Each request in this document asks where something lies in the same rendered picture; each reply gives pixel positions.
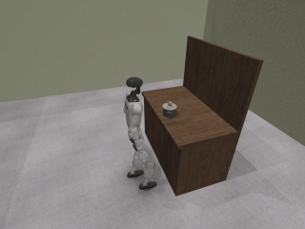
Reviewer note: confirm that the table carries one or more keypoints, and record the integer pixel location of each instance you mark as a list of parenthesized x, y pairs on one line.
[(195, 148)]

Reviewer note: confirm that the lid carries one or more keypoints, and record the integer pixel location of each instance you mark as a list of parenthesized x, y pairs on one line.
[(169, 107)]

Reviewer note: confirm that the pot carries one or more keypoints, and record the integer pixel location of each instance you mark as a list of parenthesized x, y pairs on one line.
[(168, 113)]

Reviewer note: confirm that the right robot hand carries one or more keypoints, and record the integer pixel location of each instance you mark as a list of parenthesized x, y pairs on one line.
[(142, 156)]

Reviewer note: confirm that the right robot upper arm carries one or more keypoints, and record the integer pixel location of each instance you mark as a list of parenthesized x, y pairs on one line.
[(136, 113)]

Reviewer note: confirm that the right robot foot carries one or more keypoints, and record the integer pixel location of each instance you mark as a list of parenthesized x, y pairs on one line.
[(151, 184)]

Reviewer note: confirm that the right robot shin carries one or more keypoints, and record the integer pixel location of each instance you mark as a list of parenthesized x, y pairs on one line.
[(148, 172)]

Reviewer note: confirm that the right robot forearm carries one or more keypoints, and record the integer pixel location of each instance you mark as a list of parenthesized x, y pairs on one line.
[(136, 140)]

